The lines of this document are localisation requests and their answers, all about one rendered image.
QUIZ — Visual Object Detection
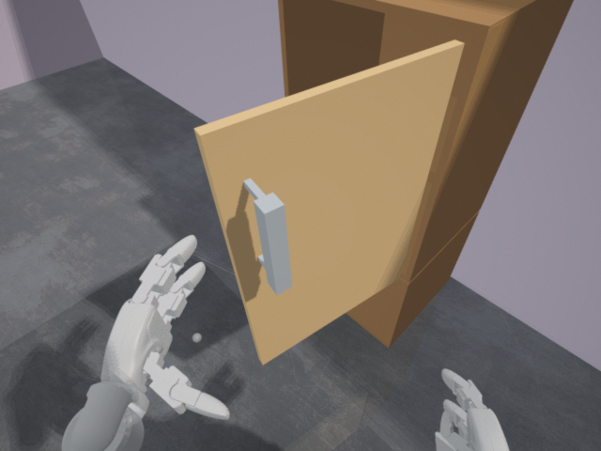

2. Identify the robot left hand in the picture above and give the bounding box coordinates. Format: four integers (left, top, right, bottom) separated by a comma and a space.
100, 235, 230, 420

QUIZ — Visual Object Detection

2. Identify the robot right hand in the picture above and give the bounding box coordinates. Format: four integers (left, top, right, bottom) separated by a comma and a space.
435, 368, 510, 451

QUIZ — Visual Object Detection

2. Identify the handle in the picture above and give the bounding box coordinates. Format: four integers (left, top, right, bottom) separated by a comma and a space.
243, 179, 292, 295

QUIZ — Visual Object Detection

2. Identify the left robot forearm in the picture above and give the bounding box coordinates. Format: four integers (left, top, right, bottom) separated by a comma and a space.
62, 381, 149, 451

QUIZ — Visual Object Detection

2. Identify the cupboard door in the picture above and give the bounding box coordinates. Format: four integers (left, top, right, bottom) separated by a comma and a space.
194, 40, 465, 365

